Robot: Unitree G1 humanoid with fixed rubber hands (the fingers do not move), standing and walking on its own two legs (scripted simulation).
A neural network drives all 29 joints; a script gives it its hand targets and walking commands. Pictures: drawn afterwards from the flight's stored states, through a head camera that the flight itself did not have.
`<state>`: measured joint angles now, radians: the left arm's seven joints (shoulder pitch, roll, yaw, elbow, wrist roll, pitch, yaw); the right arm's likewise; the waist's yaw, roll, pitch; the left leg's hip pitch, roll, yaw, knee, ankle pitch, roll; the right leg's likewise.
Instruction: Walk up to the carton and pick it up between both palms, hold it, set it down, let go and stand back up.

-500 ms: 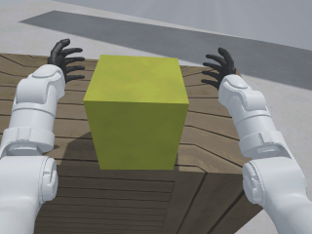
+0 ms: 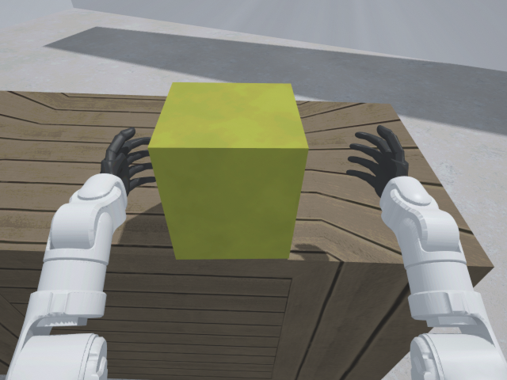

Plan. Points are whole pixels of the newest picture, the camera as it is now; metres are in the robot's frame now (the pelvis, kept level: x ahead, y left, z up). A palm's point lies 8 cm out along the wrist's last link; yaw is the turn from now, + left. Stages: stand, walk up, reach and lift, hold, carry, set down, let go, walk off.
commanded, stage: set down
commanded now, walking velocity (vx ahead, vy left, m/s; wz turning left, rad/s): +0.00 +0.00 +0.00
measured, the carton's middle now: (232, 173) +0.46 +0.01 +0.12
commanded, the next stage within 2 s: let go in 1.92 s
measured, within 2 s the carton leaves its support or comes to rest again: neither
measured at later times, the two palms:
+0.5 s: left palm (107, 237) +0.32 +0.20 +0.12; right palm (384, 227) +0.31 -0.21 +0.13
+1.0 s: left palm (93, 296) +0.26 +0.22 +0.06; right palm (382, 284) +0.25 -0.20 +0.07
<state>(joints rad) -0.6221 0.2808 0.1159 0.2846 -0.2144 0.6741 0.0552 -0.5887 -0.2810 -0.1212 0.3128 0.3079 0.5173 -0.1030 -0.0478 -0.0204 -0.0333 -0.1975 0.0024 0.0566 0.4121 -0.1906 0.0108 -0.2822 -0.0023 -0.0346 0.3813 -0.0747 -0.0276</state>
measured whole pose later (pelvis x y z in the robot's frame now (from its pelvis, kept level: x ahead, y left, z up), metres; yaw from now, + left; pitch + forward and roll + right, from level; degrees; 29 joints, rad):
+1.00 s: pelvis +0.06 +0.01 +0.01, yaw -1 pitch -4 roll -1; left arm 0.34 0.25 0.03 -0.35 -0.19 0.40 0.00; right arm 0.43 -0.20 -0.03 -0.35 0.26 0.31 -0.09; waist 0.03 -0.02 0.07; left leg 0.02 0.02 0.07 0.29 -0.24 0.00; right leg -0.07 0.03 -0.02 0.27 -0.12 -0.02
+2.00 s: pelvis +0.04 +0.00 +0.00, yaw +0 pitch -6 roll +0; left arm 0.21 0.17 -0.02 0.43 -0.02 0.16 0.01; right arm 0.19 -0.16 -0.03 0.61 -0.01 -0.13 -0.01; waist 0.01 0.02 0.16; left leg -0.06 0.02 0.04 0.46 -0.29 0.00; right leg -0.15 0.02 -0.05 0.43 -0.18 -0.03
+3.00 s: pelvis +0.05 +0.01 -0.02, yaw -6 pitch +1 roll +1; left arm 0.32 0.17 0.02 0.77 0.04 -0.02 0.01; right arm 0.33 -0.20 -0.03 0.91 -0.03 0.02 -0.01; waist -0.01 0.03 -0.03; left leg -0.25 0.04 0.15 0.63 -0.39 0.02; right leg -0.40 0.04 0.06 0.65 -0.26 -0.02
